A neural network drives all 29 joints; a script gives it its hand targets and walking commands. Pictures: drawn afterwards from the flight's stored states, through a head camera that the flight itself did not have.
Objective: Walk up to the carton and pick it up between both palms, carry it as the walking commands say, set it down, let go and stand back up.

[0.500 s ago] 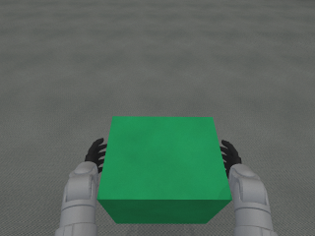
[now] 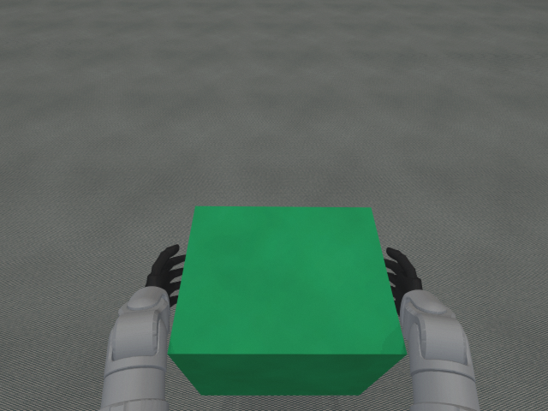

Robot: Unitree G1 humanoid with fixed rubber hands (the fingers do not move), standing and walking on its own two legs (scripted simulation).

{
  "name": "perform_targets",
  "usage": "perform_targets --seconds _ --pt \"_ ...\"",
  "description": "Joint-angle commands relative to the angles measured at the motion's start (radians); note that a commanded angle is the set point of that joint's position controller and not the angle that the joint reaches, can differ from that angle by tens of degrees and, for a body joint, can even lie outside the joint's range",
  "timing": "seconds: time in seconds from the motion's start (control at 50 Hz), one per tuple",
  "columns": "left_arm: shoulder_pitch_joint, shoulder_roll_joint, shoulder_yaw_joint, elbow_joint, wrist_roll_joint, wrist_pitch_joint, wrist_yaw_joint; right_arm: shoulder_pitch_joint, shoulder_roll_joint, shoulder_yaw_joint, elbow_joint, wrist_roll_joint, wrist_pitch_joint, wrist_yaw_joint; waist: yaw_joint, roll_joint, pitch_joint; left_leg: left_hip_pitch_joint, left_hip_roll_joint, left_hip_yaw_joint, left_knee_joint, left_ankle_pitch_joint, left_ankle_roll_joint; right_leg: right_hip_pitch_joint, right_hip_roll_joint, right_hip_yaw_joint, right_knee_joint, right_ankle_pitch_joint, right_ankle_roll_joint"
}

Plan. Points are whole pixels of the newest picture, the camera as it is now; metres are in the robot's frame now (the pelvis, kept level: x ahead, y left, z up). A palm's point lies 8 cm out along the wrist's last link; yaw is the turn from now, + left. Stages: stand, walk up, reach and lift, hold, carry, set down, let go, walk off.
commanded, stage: reach and lift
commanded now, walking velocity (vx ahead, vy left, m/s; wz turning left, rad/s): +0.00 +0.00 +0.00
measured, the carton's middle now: (281, 306) +0.30 +0.00 -0.02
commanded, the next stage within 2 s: hold in 0.20 s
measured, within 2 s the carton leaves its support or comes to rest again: neither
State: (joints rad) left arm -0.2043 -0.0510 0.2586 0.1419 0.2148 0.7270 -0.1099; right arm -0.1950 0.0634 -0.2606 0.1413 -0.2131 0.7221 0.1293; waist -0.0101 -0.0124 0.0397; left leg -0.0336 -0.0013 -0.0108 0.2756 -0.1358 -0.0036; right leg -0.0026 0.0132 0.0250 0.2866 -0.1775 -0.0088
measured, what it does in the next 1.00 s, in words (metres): stands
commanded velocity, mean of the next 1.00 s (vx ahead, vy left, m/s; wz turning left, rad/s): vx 0.00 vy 0.00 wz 0.00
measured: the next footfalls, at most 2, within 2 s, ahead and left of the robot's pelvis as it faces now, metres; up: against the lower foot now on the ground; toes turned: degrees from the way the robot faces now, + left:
none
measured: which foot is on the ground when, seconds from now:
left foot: down 0.00-1.00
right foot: down 0.00-1.00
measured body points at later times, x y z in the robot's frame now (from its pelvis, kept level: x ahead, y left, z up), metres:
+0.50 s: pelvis +0.00 +0.00 +0.00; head -0.03 +0.00 +0.45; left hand +0.29 +0.19 +0.03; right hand +0.28 -0.19 +0.03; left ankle +0.02 +0.12 -0.75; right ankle +0.00 -0.11 -0.75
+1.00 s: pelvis +0.00 +0.00 +0.00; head -0.02 +0.00 +0.45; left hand +0.29 +0.19 +0.03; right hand +0.28 -0.19 +0.03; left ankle +0.02 +0.12 -0.75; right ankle +0.00 -0.11 -0.75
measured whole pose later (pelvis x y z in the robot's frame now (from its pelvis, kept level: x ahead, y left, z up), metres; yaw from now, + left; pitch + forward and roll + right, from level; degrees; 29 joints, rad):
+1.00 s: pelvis +0.00 +0.00 +0.00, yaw +0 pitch -6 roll +0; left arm -0.15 -0.05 0.24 0.09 0.20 0.73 -0.11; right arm -0.14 0.06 -0.23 0.08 -0.20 0.73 0.12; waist -0.01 -0.02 0.05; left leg -0.02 -0.01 -0.01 0.26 -0.13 0.00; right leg 0.00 0.01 0.03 0.30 -0.18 -0.01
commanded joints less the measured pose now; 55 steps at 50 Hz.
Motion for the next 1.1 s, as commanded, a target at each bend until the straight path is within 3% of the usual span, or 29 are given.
perform_targets --seconds 0.0,1.08 --pt "-0.446 -0.744 -0.565 -0.086 -0.189 -0.023 -0.153 -0.465 0.733 0.554 -0.083 0.177 -0.024 0.128 0.002 0.006 -0.222 0.113 -0.086 -0.041 -0.009 0.165 -0.001 -0.030 0.069 0.045 -0.046 0.168 0.010" --pt "-0.366 -0.706 -0.587 -0.150 -0.194 -0.023 -0.129 -0.383 0.696 0.583 -0.155 0.186 -0.024 0.107 0.001 0.006 -0.200 0.139 -0.082 -0.049 -0.014 0.164 0.007 -0.060 0.063 0.042 -0.038 0.162 0.005"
